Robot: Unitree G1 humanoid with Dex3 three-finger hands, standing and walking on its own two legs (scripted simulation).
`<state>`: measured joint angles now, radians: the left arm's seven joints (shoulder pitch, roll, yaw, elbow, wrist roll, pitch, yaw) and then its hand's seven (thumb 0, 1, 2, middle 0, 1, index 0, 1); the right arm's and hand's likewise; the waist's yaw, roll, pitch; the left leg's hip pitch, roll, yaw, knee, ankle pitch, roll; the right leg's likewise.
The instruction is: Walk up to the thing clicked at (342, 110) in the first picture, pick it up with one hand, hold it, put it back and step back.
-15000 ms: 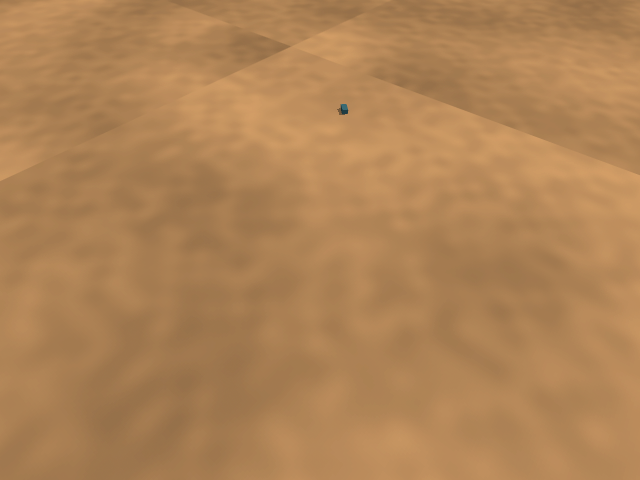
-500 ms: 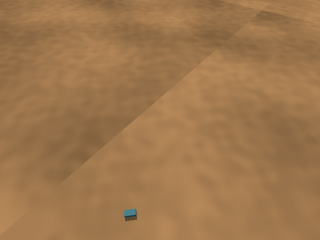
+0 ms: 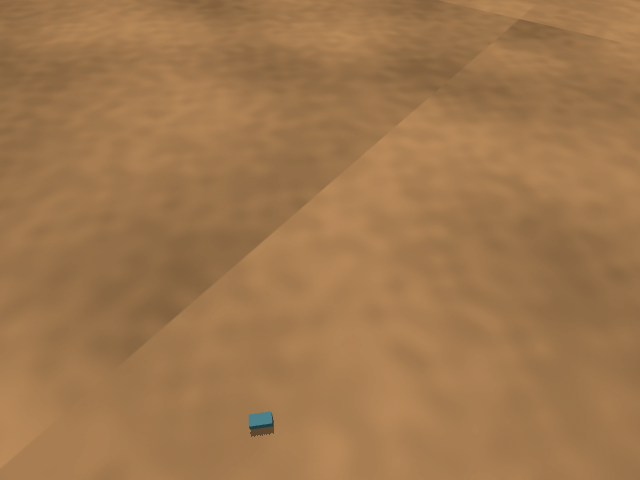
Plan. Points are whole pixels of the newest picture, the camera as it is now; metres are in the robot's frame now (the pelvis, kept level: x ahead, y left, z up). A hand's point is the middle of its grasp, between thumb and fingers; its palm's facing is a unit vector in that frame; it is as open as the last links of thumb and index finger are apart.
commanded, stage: stand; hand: left
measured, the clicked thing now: (260, 420) +0.44 +0.19 -0.77
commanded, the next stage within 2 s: none
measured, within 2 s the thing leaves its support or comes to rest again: neither
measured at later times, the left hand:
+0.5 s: hand out of the picture +0.06 +0.26 -0.16, palm faces -0.03 -0.94 -0.33, open 7.4 cm
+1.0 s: hand out of the picture +0.09 +0.26 -0.16, palm faces -0.03 -0.94 -0.34, open 7.4 cm
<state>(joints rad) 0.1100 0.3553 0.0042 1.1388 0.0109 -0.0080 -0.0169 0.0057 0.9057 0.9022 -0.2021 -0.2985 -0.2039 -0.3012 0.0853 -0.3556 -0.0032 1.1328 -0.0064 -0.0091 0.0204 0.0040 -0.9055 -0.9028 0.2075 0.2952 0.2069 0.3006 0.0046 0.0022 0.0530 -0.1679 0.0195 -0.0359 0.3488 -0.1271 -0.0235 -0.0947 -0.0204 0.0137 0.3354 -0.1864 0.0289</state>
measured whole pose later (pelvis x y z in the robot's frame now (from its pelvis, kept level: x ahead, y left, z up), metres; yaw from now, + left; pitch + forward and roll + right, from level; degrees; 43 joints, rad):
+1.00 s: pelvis +0.01 +0.01 +0.00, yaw +0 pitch -3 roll +0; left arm 0.12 0.36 0.00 1.11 0.01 0.00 -0.01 0.01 0.91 0.90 -0.20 -0.30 -0.20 -0.30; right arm 0.09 -0.36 0.00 1.14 0.00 -0.01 0.02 0.00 -0.91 -0.90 0.21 0.30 0.21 0.30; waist 0.00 0.00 0.04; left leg -0.16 0.01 -0.03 0.35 -0.15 -0.01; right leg -0.09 -0.03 0.02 0.34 -0.20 0.04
